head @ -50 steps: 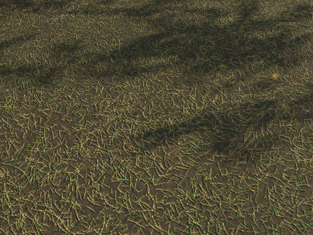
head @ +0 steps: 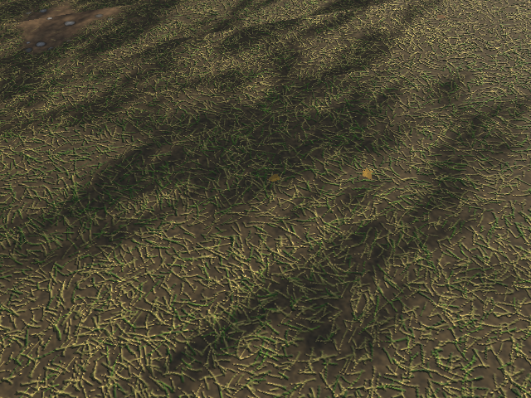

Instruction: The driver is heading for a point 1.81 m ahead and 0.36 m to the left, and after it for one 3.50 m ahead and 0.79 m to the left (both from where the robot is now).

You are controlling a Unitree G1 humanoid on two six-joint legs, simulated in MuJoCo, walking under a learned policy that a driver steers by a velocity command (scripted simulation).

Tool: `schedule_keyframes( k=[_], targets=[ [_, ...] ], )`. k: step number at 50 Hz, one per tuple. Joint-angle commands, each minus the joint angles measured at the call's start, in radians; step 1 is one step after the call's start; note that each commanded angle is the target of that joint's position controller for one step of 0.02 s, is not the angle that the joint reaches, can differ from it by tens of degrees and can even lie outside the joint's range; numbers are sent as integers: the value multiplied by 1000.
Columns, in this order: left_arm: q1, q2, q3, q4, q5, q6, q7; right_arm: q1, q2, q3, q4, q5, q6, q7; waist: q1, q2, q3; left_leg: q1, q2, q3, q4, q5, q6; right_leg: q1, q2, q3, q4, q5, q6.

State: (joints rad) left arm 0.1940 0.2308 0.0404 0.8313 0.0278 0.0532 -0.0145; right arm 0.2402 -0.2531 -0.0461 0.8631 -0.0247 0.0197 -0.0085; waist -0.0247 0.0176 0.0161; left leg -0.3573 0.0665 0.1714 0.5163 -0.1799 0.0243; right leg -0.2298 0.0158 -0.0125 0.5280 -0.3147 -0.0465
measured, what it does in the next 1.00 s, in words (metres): steps on the spot: left foot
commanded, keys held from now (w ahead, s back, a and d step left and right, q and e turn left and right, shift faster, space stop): no key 0.84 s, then w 0.16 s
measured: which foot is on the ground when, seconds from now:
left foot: up 0.00-0.26, down 0.28-1.00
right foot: down 0.00-1.00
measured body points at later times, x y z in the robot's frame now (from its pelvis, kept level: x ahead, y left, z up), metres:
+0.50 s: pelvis -0.01 +0.00 +0.01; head -0.01 +0.00 +0.46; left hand +0.04 +0.25 -0.14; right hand +0.01 -0.24 -0.14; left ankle -0.02 +0.12 -0.73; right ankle -0.01 -0.10 -0.73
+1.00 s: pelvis -0.01 +0.01 +0.01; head -0.02 +0.01 +0.46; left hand -0.03 +0.24 -0.15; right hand -0.03 -0.22 -0.15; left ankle -0.02 +0.12 -0.73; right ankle -0.01 -0.10 -0.72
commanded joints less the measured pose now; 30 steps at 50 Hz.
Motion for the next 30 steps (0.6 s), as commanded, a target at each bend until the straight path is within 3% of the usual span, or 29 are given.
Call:
schedule_keyframes(
  k=[1,2,3,4,6,8,10,12,14,15,16,17,19,30],
  targets=[
    [38,210,32,-49,6,-30,19,-10,-42,-8,-74,12,10,-3,38,-284,45,-114,-34,-106,120,-337,-29,-63,-392,448,-391,40,-164],
    [-10,139,15,-49,14,-41,26,-37,-77,-15,-66,16,21,-3,14,-171,80,-40,-9,-174,200,-257,-30,-103,-314,350,-384,55,-152],
    [-54,109,2,-48,9,-50,32,-10,-65,-17,-46,19,23,1,-16,-162,68,-27,-31,-170,225,-202,-24,-98,-258,272,-372,106,-129],
    [-70,100,-3,-47,7,-56,35,31,-66,-18,-18,16,21,2,-31,-154,49,-14,-35,-170,235,-171,-23,-53,-215,214,-355,191,-109],
    [-45,82,-12,-32,-9,-71,43,78,-63,-20,19,0,16,0,-25,-144,-8,11,-39,-164,242,-171,-29,46,-190,150,-288,434,-113],
    [-5,75,-18,-5,-13,-77,46,55,-36,-10,22,8,12,-7,-3,-127,-29,37,-36,-167,167,-195,-38,106,-200,141,-240,541,-123],
    [15,85,-17,19,-11,-74,49,32,-29,-2,24,16,10,-17,18,-142,-28,67,-42,-161,56,-203,-41,138,-210,162,-208,554,-130],
    [5,99,-11,35,-16,-69,51,61,-30,4,47,19,5,-26,-1,-125,-33,168,-37,-161,-138,-25,-38,123,-198,170,-179,520,-100],
    [29,83,-13,48,-21,-72,47,91,-81,0,68,4,-13,-30,14,-68,-53,308,55,-249,-190,205,-30,50,-150,169,-173,353,-37],
    [78,67,-9,63,-27,-71,40,61,-114,-7,85,17,-16,-25,69,22,-8,250,59,-253,-138,243,-9,48,-92,134,-226,273,-24],
    [58,71,-11,89,-24,-67,43,58,-62,3,96,21,-19,-15,33,31,12,195,49,-251,-158,167,-5,87,-83,118,-227,226,-16],
    [42,75,-7,100,-23,-63,45,62,-35,11,106,17,-22,-11,22,34,34,168,42,-249,-185,117,-10,101,-83,116,-215,216,-13],
    [29,83,-3,114,-21,-60,43,59,-41,13,123,14,-24,-18,22,47,36,162,33,-249,-210,82,-12,111,-91,118,-206,228,-19],
    [72,55,-16,221,-20,-60,46,65,-26,22,195,14,-26,-23,20,-12,49,177,32,-259,-229,-12,9,61,-87,113,-240,145,2]
  ],
)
